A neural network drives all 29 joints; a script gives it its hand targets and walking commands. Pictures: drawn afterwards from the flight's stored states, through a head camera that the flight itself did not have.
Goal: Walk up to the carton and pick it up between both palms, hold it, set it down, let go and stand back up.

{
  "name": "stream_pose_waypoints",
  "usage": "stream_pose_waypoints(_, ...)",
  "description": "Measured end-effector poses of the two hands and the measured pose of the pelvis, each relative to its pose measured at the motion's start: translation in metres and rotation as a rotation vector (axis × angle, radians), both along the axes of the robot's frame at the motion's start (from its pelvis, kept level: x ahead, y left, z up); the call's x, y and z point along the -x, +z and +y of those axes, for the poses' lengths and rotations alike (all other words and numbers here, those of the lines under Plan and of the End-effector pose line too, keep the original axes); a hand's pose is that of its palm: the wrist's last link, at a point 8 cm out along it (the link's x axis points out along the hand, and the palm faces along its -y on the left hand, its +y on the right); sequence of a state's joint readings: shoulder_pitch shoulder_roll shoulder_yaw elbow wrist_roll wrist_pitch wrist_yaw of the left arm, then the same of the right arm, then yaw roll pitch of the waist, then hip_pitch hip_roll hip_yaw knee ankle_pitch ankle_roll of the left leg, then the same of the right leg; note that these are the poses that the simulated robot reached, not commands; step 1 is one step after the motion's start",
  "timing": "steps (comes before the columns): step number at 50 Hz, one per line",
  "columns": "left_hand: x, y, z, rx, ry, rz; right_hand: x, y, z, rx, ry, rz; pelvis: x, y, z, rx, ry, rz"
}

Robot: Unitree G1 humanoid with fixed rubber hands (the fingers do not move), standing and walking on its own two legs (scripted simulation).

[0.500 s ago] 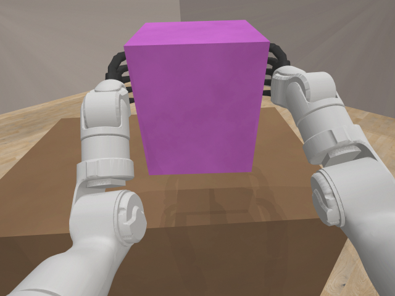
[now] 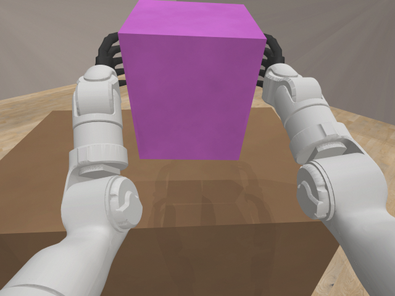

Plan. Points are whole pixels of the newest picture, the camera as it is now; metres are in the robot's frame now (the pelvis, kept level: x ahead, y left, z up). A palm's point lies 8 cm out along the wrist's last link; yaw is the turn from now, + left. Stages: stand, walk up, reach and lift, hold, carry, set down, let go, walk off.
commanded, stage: set down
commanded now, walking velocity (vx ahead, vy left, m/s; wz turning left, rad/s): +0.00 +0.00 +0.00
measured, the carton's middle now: (190, 82) +0.42 +0.00 +0.31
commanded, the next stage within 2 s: none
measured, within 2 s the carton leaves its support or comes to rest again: neither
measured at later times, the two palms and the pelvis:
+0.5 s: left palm (130, 107) +0.38 +0.13 +0.28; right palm (278, 112) +0.37 -0.17 +0.26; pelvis -0.02 +0.00 +0.00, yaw +0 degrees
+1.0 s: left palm (130, 125) +0.39 +0.13 +0.23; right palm (269, 120) +0.39 -0.16 +0.23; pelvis -0.01 -0.01 +0.00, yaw +0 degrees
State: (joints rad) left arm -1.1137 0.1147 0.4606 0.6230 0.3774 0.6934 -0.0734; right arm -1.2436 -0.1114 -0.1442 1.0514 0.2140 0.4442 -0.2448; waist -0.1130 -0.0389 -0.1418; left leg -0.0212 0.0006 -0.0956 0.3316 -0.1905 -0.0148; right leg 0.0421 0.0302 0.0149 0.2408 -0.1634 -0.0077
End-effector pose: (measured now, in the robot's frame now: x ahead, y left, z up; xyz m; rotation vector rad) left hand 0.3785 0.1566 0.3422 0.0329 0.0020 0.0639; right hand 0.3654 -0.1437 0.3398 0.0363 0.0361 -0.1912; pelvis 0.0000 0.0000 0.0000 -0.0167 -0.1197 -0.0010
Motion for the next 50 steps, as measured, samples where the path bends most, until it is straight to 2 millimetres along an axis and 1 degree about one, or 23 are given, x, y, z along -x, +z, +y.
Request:
stream_pose_waypoints(7, -0.008, -0.046, 0.004, -0.014, 0.022, 0.035, -0.009, -0.047, 0.005, 0.017, 0.001, 0.03, 0.002, -0.001, 0.0, 0.008, 0.016, -0.014)
stream_pose_waypoints(11, -0.007, -0.061, 0.0, -0.009, 0.034, 0.02, -0.01, -0.062, 0.003, -0.001, 0.003, 0.008, 0.007, -0.001, 0.001, 0.014, 0.025, -0.006)
stream_pose_waypoints(14, -0.003, -0.065, -0.005, -0.004, 0.039, 0.006, -0.008, -0.066, -0.002, -0.018, 0.008, -0.012, 0.011, -0.001, 0.002, 0.015, 0.026, -0.002)
stream_pose_waypoints(19, 0.0, -0.064, -0.017, -0.028, 0.044, 0.023, -0.006, -0.071, -0.014, -0.039, 0.013, -0.006, 0.017, -0.001, 0.003, 0.009, 0.017, -0.001)
stream_pose_waypoints(24, 0.0, -0.062, -0.03, -0.053, 0.041, 0.053, -0.004, -0.078, -0.026, -0.037, 0.007, 0.019, 0.018, -0.001, 0.0, -0.002, 0.002, 0.002)
stream_pose_waypoints(28, -0.002, -0.063, -0.035, -0.045, 0.038, 0.069, -0.004, -0.082, -0.032, -0.023, 0.004, 0.031, 0.017, 0.0, -0.004, -0.006, -0.008, 0.006)
stream_pose_waypoints(35, -0.004, -0.069, -0.033, -0.009, 0.045, 0.068, -0.008, -0.08, -0.03, 0.005, 0.009, 0.024, 0.015, 0.0, -0.01, -0.008, -0.007, 0.005)
stream_pose_waypoints(40, -0.007, -0.083, -0.026, 0.013, 0.049, 0.086, -0.013, -0.082, -0.023, 0.017, 0.013, 0.035, 0.013, 0.0, -0.012, -0.009, -0.001, 0.003)
stream_pose_waypoints(45, -0.011, -0.097, -0.021, 0.018, 0.05, 0.098, -0.018, -0.091, -0.018, 0.007, 0.012, 0.043, 0.011, 0.0, -0.012, -0.007, 0.008, 0.01)
stream_pose_waypoints(50, -0.015, -0.111, -0.022, 0.006, 0.046, 0.113, -0.021, -0.107, -0.02, -0.01, 0.008, 0.055, 0.009, 0.0, -0.009, -0.004, 0.009, 0.018)
